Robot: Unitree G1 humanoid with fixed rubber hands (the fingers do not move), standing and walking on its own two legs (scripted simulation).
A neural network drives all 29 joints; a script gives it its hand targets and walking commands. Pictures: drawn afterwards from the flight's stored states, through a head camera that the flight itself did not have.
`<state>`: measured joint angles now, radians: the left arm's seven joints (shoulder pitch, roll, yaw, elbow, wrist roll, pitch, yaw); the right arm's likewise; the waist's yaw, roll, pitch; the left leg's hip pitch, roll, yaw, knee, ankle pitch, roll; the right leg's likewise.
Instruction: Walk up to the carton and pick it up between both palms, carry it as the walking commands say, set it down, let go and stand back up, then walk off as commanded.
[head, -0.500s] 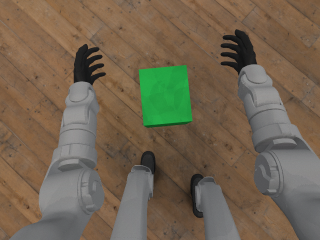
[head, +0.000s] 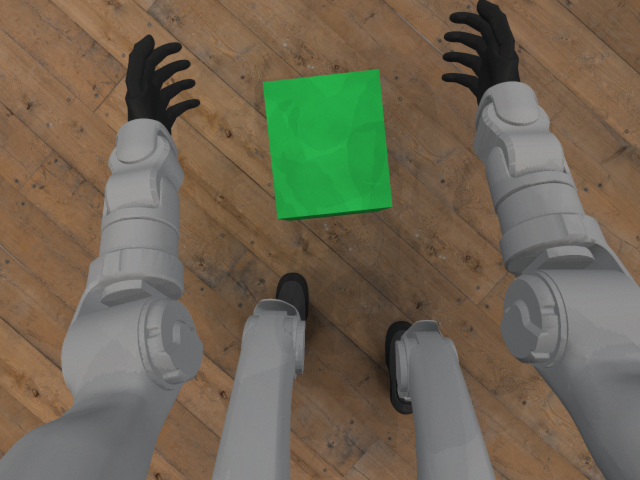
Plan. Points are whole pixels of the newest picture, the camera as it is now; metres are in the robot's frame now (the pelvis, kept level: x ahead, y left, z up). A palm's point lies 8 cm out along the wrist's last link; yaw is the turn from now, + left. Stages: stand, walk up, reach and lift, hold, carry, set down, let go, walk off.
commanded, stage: reach and lift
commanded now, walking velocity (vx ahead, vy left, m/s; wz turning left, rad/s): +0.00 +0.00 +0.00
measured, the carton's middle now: (327, 155) +0.52 +0.07 -0.49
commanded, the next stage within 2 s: none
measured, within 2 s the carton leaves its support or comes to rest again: neither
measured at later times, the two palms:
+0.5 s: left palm (205, 147) +0.48 +0.26 -0.30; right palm (442, 125) +0.54 -0.10 -0.29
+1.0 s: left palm (234, 163) +0.48 +0.24 -0.40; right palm (425, 151) +0.52 -0.10 -0.41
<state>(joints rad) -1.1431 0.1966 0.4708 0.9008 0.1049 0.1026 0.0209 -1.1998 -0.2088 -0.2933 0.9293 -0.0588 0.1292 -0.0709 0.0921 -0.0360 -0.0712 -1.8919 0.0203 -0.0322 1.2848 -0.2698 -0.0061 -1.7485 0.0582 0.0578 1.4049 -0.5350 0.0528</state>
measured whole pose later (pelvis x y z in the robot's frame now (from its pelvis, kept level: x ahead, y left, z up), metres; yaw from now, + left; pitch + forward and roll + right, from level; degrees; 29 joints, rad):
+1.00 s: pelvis -0.04 -0.01 -0.21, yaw -2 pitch +40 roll +1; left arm -1.50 0.39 0.32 1.25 -0.15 0.01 0.06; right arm -1.55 -0.31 0.01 1.12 0.14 0.10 -0.12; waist 0.11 -0.01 0.39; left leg -2.35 0.07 -0.03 2.05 -0.39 -0.02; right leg -2.21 0.13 0.07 2.22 -0.70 0.08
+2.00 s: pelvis -0.04 -0.01 -0.22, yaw -4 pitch +39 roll +1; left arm -1.54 0.35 0.31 1.20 -0.07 0.11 0.03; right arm -1.57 -0.23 -0.14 1.10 -0.04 0.15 -0.08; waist 0.14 -0.05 0.40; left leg -2.34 0.08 -0.04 2.09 -0.42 -0.03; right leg -2.23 0.13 0.06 2.23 -0.68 0.06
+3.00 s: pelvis -0.04 +0.00 -0.19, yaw -6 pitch +43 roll +0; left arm -1.34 0.21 0.45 0.83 0.10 0.31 0.03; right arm -1.49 -0.15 -0.25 0.98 -0.05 0.25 -0.17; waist 0.16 -0.10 0.22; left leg -2.33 0.02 -0.09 2.00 -0.42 -0.07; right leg -2.23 0.16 0.06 2.11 -0.63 0.07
